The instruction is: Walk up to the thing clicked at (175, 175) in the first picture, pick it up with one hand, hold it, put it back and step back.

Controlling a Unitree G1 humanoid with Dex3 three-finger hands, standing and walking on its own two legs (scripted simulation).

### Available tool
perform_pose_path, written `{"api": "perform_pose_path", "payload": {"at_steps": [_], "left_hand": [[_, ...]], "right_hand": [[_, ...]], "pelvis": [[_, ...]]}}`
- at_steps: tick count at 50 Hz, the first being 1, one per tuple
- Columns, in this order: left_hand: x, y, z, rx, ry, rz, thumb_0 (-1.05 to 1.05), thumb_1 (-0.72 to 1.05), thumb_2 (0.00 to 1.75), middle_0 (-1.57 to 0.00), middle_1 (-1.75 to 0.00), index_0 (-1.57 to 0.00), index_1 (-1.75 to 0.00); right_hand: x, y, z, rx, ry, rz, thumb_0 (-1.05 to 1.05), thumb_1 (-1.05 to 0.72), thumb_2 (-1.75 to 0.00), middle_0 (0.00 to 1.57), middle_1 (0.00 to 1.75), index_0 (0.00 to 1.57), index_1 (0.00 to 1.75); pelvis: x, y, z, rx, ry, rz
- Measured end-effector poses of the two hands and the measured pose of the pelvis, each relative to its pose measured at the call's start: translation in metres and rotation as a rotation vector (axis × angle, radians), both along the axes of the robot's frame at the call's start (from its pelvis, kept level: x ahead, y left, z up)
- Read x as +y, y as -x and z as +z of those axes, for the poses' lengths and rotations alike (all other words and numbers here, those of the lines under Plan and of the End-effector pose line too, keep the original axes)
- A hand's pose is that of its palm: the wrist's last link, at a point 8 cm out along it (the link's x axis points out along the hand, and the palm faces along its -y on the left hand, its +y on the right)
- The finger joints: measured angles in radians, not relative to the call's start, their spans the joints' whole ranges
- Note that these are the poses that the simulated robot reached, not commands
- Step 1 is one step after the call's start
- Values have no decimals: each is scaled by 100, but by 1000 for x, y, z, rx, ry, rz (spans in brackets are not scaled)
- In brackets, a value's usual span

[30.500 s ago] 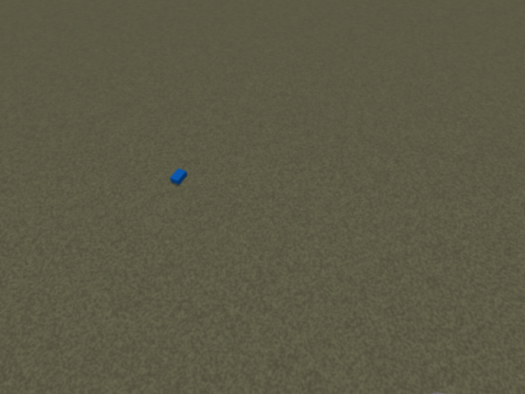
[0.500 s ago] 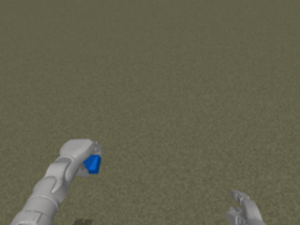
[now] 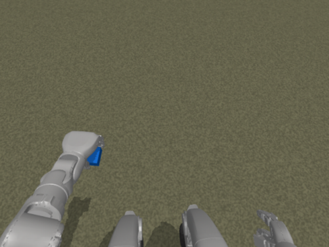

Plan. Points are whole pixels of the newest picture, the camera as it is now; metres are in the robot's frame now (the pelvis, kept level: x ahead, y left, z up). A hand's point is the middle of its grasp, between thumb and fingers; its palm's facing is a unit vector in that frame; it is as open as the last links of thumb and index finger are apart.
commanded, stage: crouch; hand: left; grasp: from above
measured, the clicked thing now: (86, 155) +0.37 +0.22 -0.13
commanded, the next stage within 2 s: lower in 1.56 s
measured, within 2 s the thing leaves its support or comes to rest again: neither
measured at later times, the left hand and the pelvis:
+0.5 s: hand (104, 164) +0.41 +0.22 -0.34, palm faces -0.47 +0.05 -0.88, open 7.8 cm; pelvis -0.04 +0.01 -0.20, yaw -1 degrees
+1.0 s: hand (109, 165) +0.44 +0.22 -0.46, palm faces -0.46 +0.02 -0.89, open 7.8 cm; pelvis -0.04 +0.01 -0.29, yaw -3 degrees
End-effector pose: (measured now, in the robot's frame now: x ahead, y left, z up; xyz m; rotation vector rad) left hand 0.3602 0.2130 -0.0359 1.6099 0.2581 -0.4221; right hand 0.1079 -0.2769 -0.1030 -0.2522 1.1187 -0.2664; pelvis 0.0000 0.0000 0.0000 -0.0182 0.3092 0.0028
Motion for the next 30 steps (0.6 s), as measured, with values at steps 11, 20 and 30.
{"api": "perform_pose_path", "payload": {"at_steps": [11, 20, 30], "left_hand": [[0, -39, -114, -24, -17, 37, 0, 36, 9, -93, -20, -96, -16], [1, -54, -195, 40, -3, 52, 0, 36, 8, -95, -19, -97, -15], [5, -68, -282, 44, 39, 23, 0, 36, 7, -95, -18, -98, -14]], "right_hand": [[2, 90, -106, 198, 34, -78, 1, -91, -90, 20, 30, 21, 30], [21, 119, -174, 256, -9, -89, 1, -91, -89, 20, 30, 21, 30], [16, 100, -230, 269, -5, 14, 1, -91, -89, 20, 30, 21, 30]], "pelvis": [[8, 26, -99, 199, 20, -1], [11, 36, -163, 282, 32, 0], [7, 35, -224, 356, 50, 7]]}}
